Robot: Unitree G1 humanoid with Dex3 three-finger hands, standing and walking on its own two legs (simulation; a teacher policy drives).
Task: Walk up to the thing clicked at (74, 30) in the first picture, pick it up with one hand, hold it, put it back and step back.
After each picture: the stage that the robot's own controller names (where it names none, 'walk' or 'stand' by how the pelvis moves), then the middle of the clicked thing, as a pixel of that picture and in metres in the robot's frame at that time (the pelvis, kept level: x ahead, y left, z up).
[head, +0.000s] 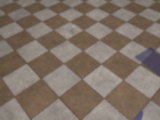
stand; (73, 30) +1.70 +0.16 -0.72
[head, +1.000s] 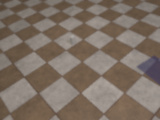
walk; (72, 40) +1.57 +0.26 -0.72
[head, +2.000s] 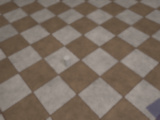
walk; (67, 61) +1.06 +0.25 -0.72
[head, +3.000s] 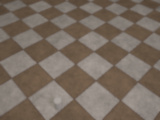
walk; (58, 103) +0.64 +0.20 -0.69
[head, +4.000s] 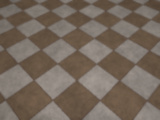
stand; out of the picture +0.38 +0.20 -0.70
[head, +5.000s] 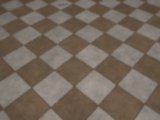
walk; out of the picture +0.36 +0.20 -0.72
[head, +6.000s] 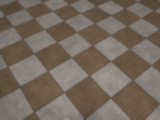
stand; out of the picture +0.42 +0.15 -0.70
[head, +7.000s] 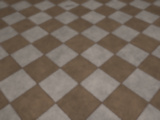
stand; out of the picture +0.42 +0.20 -0.71
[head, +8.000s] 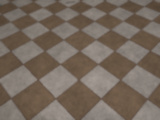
stand; out of the picture +0.44 +0.20 -0.73
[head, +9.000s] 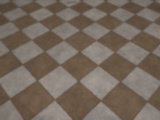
stand; out of the picture +0.43 +0.21 -0.73
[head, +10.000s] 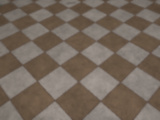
stand; out of the picture +0.42 +0.20 -0.73
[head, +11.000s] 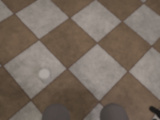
go down; (45, 76) +0.47 +0.21 -0.47
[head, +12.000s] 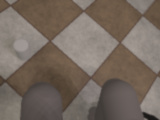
go down; (22, 50) +0.51 +0.24 -0.30
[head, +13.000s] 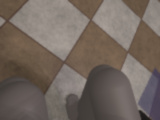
close in; out of the picture +0.49 +0.27 -0.24
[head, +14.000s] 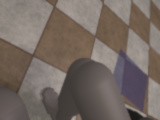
close; out of the picture +0.48 +0.31 -0.23
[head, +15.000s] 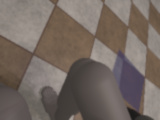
lift; out of the picture +0.47 +0.29 -0.24
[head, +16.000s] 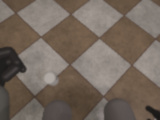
close; (51, 79) +0.46 +0.18 -0.44
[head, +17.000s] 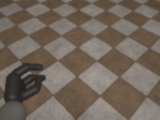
hold; out of the picture +0.41 +0.16 -0.67
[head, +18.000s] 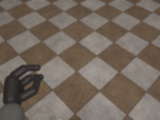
hold; out of the picture +0.42 +0.17 -0.67
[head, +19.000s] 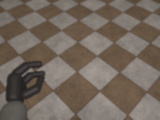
hold; out of the picture +0.42 +0.17 -0.68
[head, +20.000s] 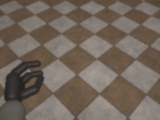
hold; out of the picture +0.41 +0.17 -0.68
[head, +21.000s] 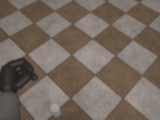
crouch; (55, 110) +0.44 +0.17 -0.64
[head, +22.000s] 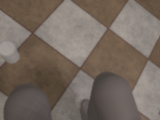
lower; (9, 52) +0.49 +0.22 -0.29
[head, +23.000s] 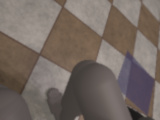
lower; out of the picture +0.47 +0.28 -0.24
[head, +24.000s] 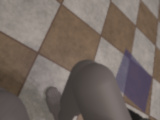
lower; out of the picture +0.48 +0.28 -0.24
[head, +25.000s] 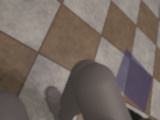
lower; out of the picture +0.48 +0.28 -0.24
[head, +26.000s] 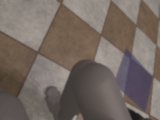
lower; out of the picture +0.47 +0.28 -0.24
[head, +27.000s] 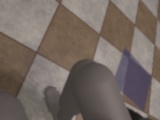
open; out of the picture +0.48 +0.28 -0.24
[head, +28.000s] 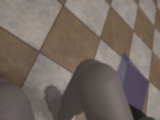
rise; out of the picture +0.54 +0.32 -0.27
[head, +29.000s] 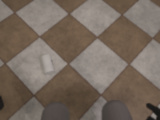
walk; (47, 64) +0.56 +0.21 -0.50
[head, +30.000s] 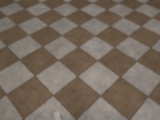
stand; out of the picture +0.50 +0.19 -0.69
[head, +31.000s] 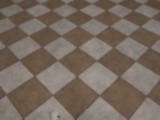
stand; out of the picture +0.50 +0.21 -0.69
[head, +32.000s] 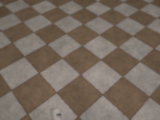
stand; (57, 117) +0.50 +0.22 -0.72
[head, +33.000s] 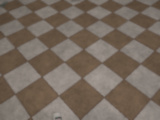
stand; out of the picture +0.50 +0.24 -0.75
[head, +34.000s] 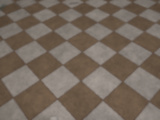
stand; out of the picture +0.48 +0.26 -0.75
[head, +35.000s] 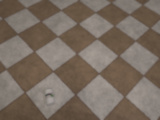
walk; (49, 97) +0.53 +0.22 -0.73
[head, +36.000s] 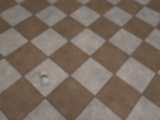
walk; (45, 78) +0.71 +0.31 -0.73
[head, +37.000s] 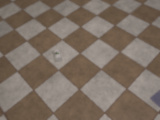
walk; (57, 55) +1.05 +0.36 -0.73
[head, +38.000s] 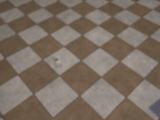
stand; (58, 61) +1.07 +0.29 -0.73
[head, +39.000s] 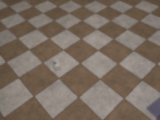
stand; (57, 64) +1.10 +0.30 -0.75
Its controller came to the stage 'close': yes
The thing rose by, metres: 0.01
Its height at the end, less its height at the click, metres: -0.02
